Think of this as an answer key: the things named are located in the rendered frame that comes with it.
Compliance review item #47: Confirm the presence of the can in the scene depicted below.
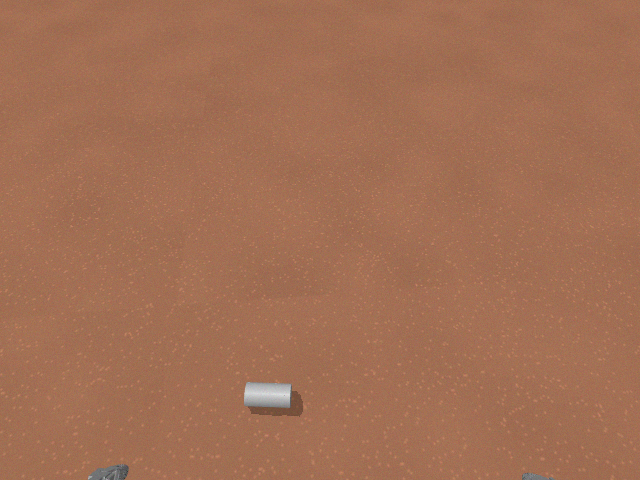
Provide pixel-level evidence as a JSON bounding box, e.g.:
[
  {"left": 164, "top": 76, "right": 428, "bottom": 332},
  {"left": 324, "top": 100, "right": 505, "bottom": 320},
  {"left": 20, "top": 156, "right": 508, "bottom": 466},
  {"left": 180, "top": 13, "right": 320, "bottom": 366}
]
[{"left": 244, "top": 382, "right": 292, "bottom": 408}]

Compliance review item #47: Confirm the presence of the left robot hand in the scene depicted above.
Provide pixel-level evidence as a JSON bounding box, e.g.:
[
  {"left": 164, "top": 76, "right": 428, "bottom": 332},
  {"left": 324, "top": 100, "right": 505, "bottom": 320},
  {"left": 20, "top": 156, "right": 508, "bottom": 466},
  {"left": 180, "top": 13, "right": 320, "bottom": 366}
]
[{"left": 88, "top": 464, "right": 129, "bottom": 480}]

